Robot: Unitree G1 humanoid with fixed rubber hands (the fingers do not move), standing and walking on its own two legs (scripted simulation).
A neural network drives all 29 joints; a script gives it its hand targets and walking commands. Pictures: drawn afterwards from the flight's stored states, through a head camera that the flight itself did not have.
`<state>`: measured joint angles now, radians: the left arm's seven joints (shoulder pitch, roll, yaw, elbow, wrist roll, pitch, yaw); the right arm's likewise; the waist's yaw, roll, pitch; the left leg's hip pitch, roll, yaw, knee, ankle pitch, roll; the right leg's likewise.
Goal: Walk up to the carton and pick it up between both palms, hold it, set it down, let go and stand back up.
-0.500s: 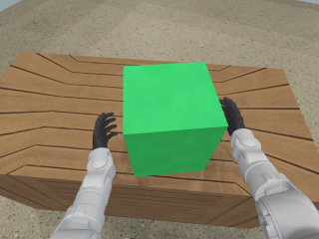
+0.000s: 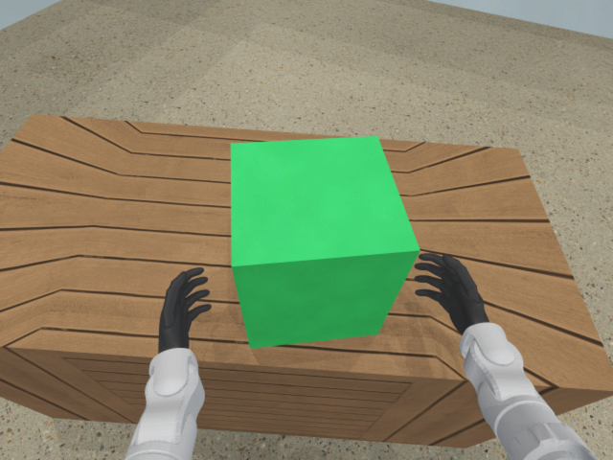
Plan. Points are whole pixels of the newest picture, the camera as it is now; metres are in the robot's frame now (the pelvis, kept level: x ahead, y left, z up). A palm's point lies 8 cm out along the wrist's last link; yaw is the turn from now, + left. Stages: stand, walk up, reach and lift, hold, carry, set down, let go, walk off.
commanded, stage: set down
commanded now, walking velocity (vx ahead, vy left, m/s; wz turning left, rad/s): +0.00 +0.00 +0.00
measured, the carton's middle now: (310, 247) +0.43 +0.03 +0.00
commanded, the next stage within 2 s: none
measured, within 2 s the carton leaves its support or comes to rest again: neither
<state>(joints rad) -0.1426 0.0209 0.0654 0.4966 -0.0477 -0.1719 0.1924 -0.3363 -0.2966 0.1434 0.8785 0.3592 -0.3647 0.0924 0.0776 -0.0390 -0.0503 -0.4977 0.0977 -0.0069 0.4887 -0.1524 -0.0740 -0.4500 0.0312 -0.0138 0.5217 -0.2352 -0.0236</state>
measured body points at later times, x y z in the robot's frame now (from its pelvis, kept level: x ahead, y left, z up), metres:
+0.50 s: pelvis +0.01 +0.00 +0.01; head +0.02 +0.03 +0.46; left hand +0.22 +0.19 -0.02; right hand +0.25 -0.19 +0.00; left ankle +0.05 +0.17 -0.73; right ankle +0.01 -0.10 -0.73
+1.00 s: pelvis +0.02 +0.01 +0.01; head +0.03 +0.02 +0.46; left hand +0.22 +0.21 -0.02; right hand +0.23 -0.20 -0.01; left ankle +0.05 +0.17 -0.73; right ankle +0.01 -0.10 -0.73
